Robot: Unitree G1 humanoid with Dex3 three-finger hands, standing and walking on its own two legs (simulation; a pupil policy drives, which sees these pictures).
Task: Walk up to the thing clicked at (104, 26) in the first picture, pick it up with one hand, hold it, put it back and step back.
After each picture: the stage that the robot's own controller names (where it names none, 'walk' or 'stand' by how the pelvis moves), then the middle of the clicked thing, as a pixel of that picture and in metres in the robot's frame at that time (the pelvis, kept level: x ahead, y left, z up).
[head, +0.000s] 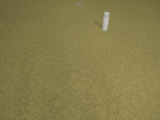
stand; (105, 21) +1.86 -0.28 -0.65
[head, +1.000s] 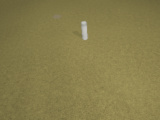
walk; (84, 30) +1.75 +0.14 -0.63
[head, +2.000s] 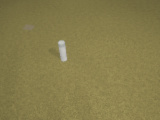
walk; (62, 51) +1.23 +0.31 -0.64
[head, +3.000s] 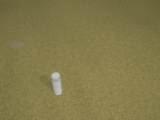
walk; (57, 84) +0.79 +0.25 -0.63
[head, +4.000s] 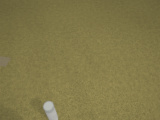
walk; (51, 112) +0.50 +0.25 -0.63
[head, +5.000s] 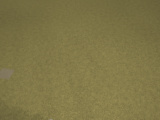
stand; out of the picture +0.41 +0.24 -0.64
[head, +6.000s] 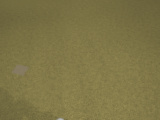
stand; out of the picture +0.43 +0.19 -0.66
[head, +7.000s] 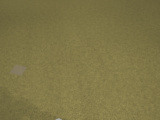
stand; out of the picture +0.43 +0.20 -0.66
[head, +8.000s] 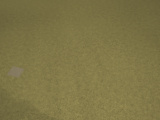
stand; out of the picture +0.42 +0.22 -0.66
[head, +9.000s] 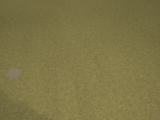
stand; out of the picture +0.41 +0.23 -0.66
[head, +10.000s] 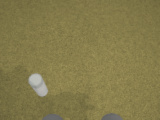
go down; (39, 86) +0.45 +0.24 -0.46
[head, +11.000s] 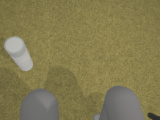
go down; (21, 56) +0.48 +0.27 -0.27
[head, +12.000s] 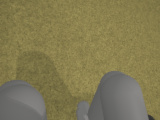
close in; out of the picture +0.47 +0.30 -0.18
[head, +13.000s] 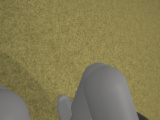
close; out of the picture +0.46 +0.33 -0.16
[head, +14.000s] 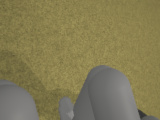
lift; out of the picture +0.43 +0.31 -0.16
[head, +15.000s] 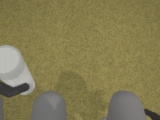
lift; (17, 75) +0.35 +0.23 -0.03
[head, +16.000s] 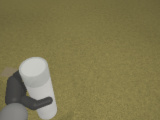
hold; (41, 92) +0.31 +0.15 +0.07
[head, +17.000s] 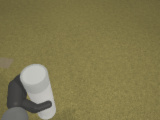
hold; (41, 95) +0.31 +0.16 +0.02
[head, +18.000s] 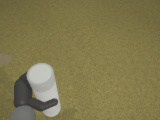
crouch; (47, 94) +0.32 +0.14 +0.01
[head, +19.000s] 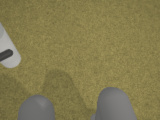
crouch; (0, 45) +0.47 +0.24 -0.05
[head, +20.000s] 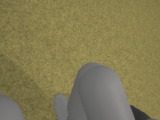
lower; out of the picture +0.45 +0.31 -0.17
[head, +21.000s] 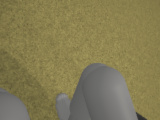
lower; out of the picture +0.45 +0.32 -0.17
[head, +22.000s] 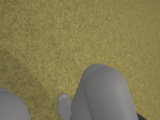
lower; out of the picture +0.45 +0.32 -0.17
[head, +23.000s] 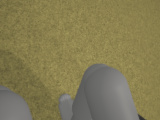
lower; out of the picture +0.44 +0.31 -0.17
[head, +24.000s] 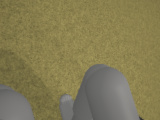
draw back; out of the picture +0.44 +0.29 -0.17
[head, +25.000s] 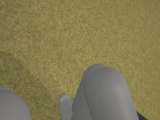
withdraw; out of the picture +0.43 +0.29 -0.17
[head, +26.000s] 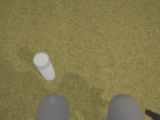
walk; (45, 68) +0.47 +0.21 -0.34
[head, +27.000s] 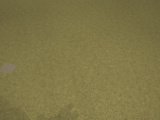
stand; out of the picture +0.39 +0.18 -0.60
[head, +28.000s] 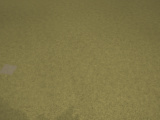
stand; out of the picture +0.41 +0.20 -0.60
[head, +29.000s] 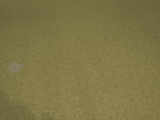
stand; out of the picture +0.40 +0.18 -0.64
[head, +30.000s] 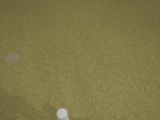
walk; (63, 119) +0.43 +0.16 -0.64
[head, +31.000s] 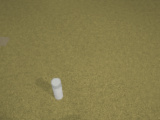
walk; (57, 89) +0.61 +0.20 -0.63
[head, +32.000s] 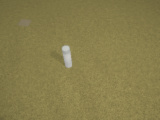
walk; (67, 57) +0.95 +0.22 -0.63
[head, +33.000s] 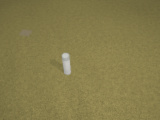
stand; (66, 64) +1.02 +0.21 -0.64
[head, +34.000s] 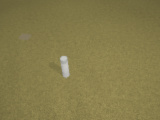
stand; (65, 67) +1.03 +0.22 -0.66
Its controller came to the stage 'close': yes
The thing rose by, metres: 0.68
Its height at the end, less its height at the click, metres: +0.00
